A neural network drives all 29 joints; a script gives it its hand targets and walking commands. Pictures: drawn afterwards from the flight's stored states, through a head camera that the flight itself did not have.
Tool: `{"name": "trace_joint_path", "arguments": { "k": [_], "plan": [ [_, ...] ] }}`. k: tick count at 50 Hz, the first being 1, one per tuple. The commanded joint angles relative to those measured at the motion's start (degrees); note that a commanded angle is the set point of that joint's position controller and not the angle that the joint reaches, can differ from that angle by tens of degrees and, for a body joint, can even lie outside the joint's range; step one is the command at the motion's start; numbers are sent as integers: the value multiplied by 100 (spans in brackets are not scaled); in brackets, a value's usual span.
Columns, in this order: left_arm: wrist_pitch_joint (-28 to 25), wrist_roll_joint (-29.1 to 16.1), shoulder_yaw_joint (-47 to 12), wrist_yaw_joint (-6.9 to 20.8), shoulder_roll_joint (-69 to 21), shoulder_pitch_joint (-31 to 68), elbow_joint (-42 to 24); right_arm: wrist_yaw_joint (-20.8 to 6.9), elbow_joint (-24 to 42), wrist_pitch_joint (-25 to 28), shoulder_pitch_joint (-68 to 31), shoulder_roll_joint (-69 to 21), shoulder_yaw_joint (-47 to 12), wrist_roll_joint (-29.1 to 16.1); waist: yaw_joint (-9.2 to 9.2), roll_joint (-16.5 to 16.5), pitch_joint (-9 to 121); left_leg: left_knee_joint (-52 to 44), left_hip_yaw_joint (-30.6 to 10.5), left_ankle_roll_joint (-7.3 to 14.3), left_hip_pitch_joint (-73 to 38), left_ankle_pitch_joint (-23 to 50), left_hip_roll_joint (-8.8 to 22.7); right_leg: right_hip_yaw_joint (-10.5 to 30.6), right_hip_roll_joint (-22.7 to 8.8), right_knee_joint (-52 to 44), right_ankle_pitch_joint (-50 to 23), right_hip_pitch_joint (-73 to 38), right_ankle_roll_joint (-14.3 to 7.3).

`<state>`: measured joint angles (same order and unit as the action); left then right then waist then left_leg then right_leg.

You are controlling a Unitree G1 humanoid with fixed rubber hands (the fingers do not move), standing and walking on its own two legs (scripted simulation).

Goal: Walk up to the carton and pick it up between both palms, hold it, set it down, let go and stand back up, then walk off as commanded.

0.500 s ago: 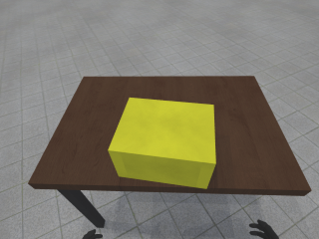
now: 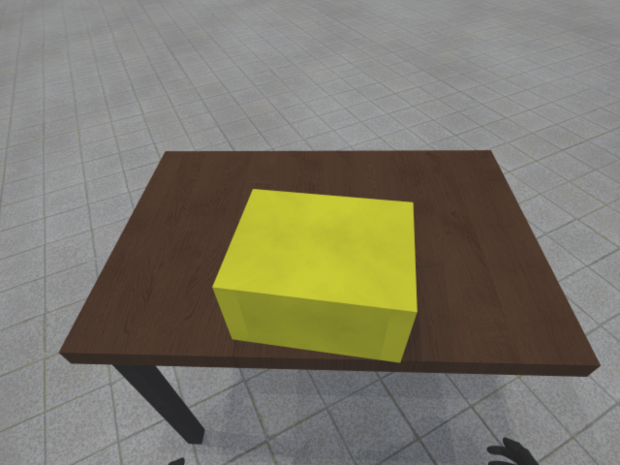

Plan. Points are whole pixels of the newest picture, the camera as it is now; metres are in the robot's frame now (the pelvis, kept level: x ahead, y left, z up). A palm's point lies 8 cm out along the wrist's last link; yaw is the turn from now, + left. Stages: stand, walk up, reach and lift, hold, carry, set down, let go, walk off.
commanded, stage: stand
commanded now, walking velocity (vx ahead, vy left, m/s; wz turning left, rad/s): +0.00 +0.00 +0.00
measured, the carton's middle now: (322, 271) +0.44 +0.01 -0.02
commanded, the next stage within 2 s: none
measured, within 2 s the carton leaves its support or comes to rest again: neither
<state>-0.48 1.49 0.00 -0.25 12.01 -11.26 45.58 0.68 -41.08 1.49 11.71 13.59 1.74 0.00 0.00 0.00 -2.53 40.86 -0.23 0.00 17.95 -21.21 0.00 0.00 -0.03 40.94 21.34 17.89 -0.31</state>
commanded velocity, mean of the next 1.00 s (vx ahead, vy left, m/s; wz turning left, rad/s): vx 0.00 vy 0.00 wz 0.00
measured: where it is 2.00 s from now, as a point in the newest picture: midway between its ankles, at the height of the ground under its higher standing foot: outside the picture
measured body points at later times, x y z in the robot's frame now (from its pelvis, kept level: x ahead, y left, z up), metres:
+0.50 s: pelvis -0.02 +0.00 +0.00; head -0.02 +0.00 +0.45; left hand +0.09 +0.24 -0.13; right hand +0.11 -0.26 -0.11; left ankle +0.01 +0.12 -0.72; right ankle +0.01 -0.12 -0.72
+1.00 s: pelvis -0.02 +0.00 +0.00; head -0.03 +0.00 +0.45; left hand +0.07 +0.24 -0.14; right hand +0.09 -0.26 -0.12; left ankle +0.01 +0.12 -0.72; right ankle +0.01 -0.12 -0.72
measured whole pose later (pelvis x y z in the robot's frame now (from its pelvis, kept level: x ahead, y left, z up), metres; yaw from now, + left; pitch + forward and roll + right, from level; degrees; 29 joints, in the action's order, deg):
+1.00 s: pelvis -0.02 +0.00 +0.00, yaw +0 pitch -4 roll +0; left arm -0.5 1.3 0.0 -0.2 12.0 -11.1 52.9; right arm 0.4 -48.8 1.7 11.7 14.0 1.7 0.0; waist 0.0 0.0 -2.7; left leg 40.9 -0.2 0.0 18.0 -19.4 0.0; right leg 0.0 0.0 40.9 19.6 17.9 -0.3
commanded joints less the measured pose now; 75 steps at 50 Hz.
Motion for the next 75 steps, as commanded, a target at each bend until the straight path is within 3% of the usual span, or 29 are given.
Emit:
{"name": "trace_joint_path", "arguments": {
  "k": [1,9,11,13,21,26,29,30,40,43,45,47,49,52,54,58,61,72,75],
  "plan": [
    [-327,-52,535,-47,1649,423,-375,45,185,236,-309,1537,371,117,-14,148,491,-852,-610,461,-299,1426,573,638,-532,-922,-1323,-204,-454],
    [-325,-35,524,-48,1729,467,-221,27,36,235,-337,1536,359,122,-32,27,326,-934,-618,451,-321,1233,541,793,-548,-1080,-959,-15,-465],
    [-309,-48,488,-42,1675,471,-185,35,-13,239,-305,1572,349,127,-9,163,341,-1017,-706,465,-266,1168,585,679,-501,-1045,-966,-92,-441],
    [-301,-55,489,-32,1655,446,-156,34,-16,235,-407,1585,356,141,36,-3,274,-1085,-731,479,-166,1040,612,648,-488,-1059,-908,-129,-418],
    [-303,-48,477,-32,1715,541,-16,27,-178,241,-369,1548,317,123,-24,139,140,-1085,-690,432,-234,795,534,884,-570,-1293,-632,73,-449],
    [-306,-56,476,-24,1691,473,83,17,-266,235,-398,1590,324,125,17,32,60,-1247,-768,444,-119,781,597,782,-502,-1290,-649,-43,-414],
    [-298,-63,461,-23,1683,509,130,19,-335,244,-396,1566,303,104,4,139,170,-1269,-774,435,-136,728,605,775,-511,-1281,-721,-111,-426],
    [-293,-74,463,-25,1713,561,146,15,-316,239,-415,1563,305,112,-9,20,62,-1301,-765,437,-125,691,590,774,-498,-1268,-618,-7,-409],
    [-281,-71,432,-29,1696,531,308,23,-537,223,-359,1623,290,119,6,206,-17,-1347,-822,442,-159,667,588,861,-545,-1454,-552,-1,-414],
    [-282,-53,412,-30,1683,537,346,22,-545,213,-434,1606,278,104,-3,6,-27,-1390,-815,420,-140,578,636,835,-534,-1447,-491,27,-419],
    [-286,-69,433,-26,1748,519,398,20,-620,218,-414,1590,265,100,16,170,6,-1412,-876,439,-104,616,649,806,-494,-1396,-598,-45,-392],
    [-273,-69,440,-39,1738,569,432,22,-632,212,-453,1591,257,104,28,15,-38,-1429,-797,418,-129,633,607,847,-527,-1454,-547,-18,-394],
    [-298,-62,405,-31,1759,511,459,17,-669,197,-342,1598,258,90,-24,202,-46,-1389,-788,411,-182,580,575,918,-562,-1495,-505,52,-415],
    [-279,-64,400,-17,1694,597,472,18,-681,203,-394,1605,257,105,0,34,-62,-1462,-839,422,-136,590,610,835,-496,-1494,-499,-9,-387],
    [-285,-63,405,-23,1732,551,527,15,-705,223,-408,1559,245,87,-11,214,-79,-1476,-820,396,-96,668,610,823,-524,-1508,-598,-59,-382],
    [-284,-79,414,-29,1746,608,560,21,-755,226,-411,1583,240,107,-15,47,-31,-1487,-835,410,-219,689,613,904,-546,-1532,-557,-31,-395],
    [-267,-89,392,-31,1728,540,632,26,-803,201,-411,1624,243,98,56,100,12,-1553,-852,405,-124,664,638,827,-509,-1482,-657,-197,-369],
    [-259,-96,363,-12,1747,600,704,22,-897,219,-401,1562,220,84,15,193,-1,-1576,-851,402,-198,565,629,872,-550,-1661,-456,-87,-360],
    [-252,-91,366,-20,1688,642,733,14,-935,206,-426,1556,207,91,5,85,-16,-1654,-855,402,-217,452,651,842,-541,-1668,-445,-103,-348]
  ]
}}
